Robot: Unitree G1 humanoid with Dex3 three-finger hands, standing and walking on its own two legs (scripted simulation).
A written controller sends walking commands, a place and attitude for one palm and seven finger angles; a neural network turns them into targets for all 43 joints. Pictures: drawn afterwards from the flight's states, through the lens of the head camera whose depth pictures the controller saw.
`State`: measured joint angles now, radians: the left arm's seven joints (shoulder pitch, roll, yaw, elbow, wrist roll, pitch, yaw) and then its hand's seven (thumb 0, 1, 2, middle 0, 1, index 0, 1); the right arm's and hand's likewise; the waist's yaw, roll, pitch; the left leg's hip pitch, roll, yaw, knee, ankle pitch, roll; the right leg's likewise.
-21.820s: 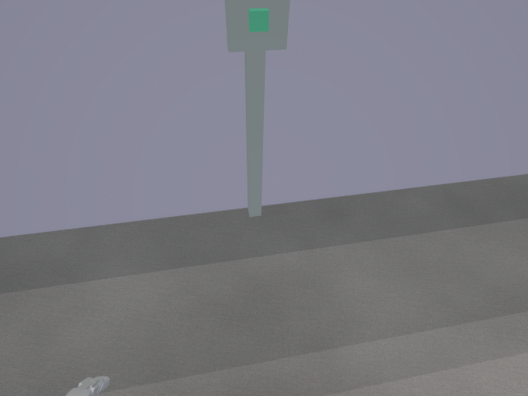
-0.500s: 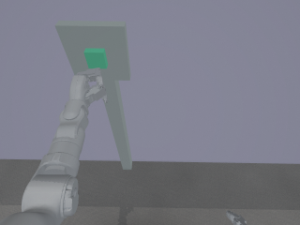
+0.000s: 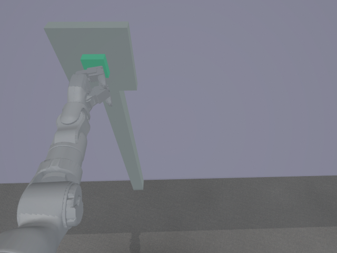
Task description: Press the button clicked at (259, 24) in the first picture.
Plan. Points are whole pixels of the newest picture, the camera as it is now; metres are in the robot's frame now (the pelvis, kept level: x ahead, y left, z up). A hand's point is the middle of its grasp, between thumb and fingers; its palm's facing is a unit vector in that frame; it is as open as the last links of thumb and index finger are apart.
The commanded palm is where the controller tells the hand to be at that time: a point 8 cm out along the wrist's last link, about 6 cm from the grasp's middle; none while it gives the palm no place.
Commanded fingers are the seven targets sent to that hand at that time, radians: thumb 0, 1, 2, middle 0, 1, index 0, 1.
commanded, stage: press the button with the knuckle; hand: left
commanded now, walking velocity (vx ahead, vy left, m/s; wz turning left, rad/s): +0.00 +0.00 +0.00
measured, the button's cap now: (96, 65) +0.53 +0.17 +0.17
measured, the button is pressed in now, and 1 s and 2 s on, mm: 0 9 0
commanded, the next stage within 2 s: hold the button down briefly in 0.68 s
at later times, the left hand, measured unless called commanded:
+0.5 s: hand (107, 89) +0.47 +0.13 +0.14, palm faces +0.01 -1.00 -0.01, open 3.3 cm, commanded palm +0.46 +0.19 +0.14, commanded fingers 0.00 0.90 0.90 -1.30 -1.50 -1.30 -1.50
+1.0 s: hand (106, 86) +0.48 +0.14 +0.14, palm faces -0.01 -1.00 -0.01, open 3.1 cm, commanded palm +0.50 +0.19 +0.14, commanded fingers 0.00 0.90 0.90 -1.30 -1.50 -1.30 -1.50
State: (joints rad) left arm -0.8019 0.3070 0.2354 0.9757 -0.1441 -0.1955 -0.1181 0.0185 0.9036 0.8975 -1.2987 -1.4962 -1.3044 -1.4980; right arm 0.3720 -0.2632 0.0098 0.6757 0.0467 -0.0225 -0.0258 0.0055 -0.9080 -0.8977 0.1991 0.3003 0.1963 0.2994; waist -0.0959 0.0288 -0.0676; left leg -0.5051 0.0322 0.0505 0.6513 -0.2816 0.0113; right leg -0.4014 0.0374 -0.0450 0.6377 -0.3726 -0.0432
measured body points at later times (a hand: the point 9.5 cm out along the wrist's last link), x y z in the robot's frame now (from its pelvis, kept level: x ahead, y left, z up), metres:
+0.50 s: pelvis -0.01 +0.00 +0.00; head +0.04 -0.01 +0.44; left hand +0.46 +0.19 +0.14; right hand +0.04 -0.26 -0.13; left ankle +0.02 +0.11 -0.72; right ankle -0.03 -0.09 -0.72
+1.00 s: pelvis -0.03 +0.01 -0.01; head +0.04 +0.02 +0.43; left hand +0.48 +0.19 +0.14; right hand -0.04 -0.26 -0.13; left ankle +0.02 +0.11 -0.72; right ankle -0.03 -0.09 -0.72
